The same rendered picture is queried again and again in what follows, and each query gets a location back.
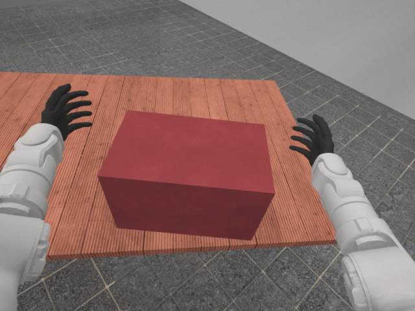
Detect robot right hand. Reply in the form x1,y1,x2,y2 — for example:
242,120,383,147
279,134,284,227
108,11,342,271
289,114,334,166

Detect left robot forearm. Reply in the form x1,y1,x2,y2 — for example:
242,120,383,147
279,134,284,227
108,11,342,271
0,123,64,220

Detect robot right upper arm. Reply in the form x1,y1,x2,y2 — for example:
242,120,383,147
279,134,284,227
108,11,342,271
341,246,415,311

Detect table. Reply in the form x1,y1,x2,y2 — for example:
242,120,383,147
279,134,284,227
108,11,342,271
0,72,337,260

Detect carton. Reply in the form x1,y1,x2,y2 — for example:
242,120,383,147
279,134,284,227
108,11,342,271
97,110,275,240

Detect robot left upper arm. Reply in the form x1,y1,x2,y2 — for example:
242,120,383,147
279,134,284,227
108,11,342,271
0,213,51,311

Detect robot left hand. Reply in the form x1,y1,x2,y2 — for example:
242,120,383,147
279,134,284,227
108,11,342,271
40,84,92,141

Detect right robot forearm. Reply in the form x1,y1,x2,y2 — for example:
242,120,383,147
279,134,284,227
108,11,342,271
311,153,415,269

